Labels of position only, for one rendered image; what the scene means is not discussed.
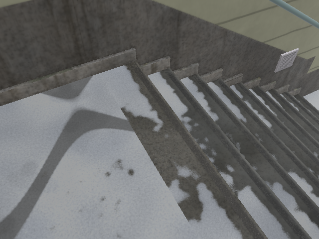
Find stairs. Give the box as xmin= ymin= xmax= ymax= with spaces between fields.
xmin=148 ymin=68 xmax=319 ymax=239

